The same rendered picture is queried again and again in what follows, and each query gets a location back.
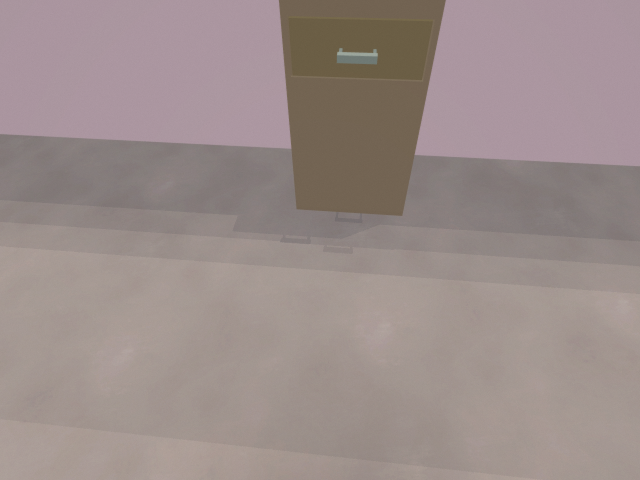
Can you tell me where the drawer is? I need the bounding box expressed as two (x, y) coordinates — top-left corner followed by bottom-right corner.
(288, 16), (433, 80)

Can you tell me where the handle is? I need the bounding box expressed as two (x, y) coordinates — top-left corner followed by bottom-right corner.
(337, 48), (378, 64)

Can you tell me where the cabinet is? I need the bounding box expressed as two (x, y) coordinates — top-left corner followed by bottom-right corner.
(279, 0), (446, 216)

